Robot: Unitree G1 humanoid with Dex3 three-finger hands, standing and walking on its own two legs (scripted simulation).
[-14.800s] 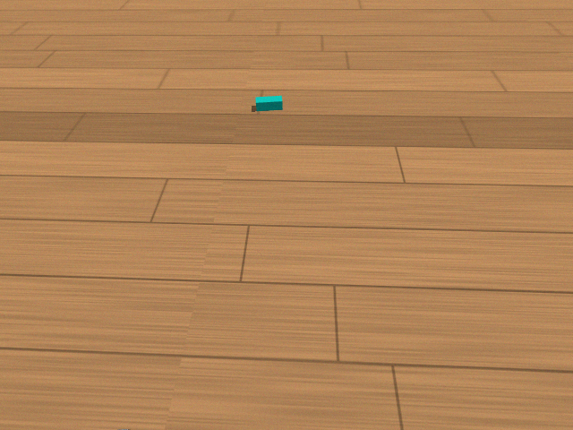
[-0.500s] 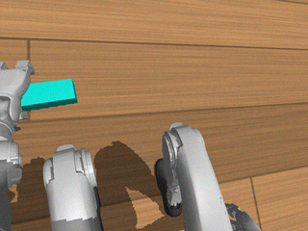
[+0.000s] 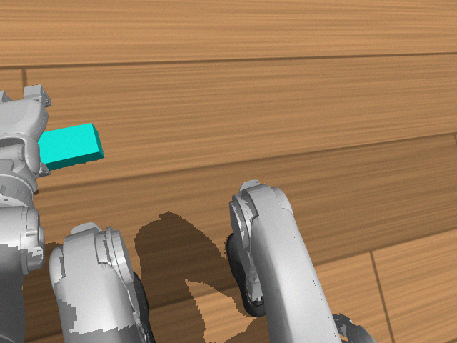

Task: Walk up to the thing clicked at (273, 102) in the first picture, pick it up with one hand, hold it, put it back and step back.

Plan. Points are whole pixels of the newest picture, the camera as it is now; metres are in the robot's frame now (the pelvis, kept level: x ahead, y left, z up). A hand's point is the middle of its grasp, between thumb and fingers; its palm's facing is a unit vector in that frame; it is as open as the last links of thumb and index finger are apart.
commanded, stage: close in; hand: left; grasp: from above
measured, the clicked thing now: (58, 149) +0.50 +0.25 -0.30
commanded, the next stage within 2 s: rest palm in 0.22 s
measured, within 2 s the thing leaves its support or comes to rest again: neither
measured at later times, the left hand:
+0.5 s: hand (43, 148) +0.48 +0.25 -0.21, palm faces -0.47 -0.06 -0.88, open 13.6 cm
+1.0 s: hand (48, 151) +0.49 +0.26 -0.25, palm faces -0.46 -0.11 -0.88, open 13.5 cm
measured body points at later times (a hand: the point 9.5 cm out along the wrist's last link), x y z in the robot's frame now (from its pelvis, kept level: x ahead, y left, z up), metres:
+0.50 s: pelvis +0.00 +0.00 -0.01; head +0.26 +0.07 +0.35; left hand +0.50 +0.25 -0.16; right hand +0.02 -0.27 -0.09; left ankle +0.07 +0.14 -0.29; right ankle +0.11 -0.14 -0.29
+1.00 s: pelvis +0.01 +0.01 -0.02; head +0.29 +0.08 +0.32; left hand +0.51 +0.26 -0.20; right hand +0.01 -0.26 -0.09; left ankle +0.07 +0.14 -0.29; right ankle +0.11 -0.14 -0.29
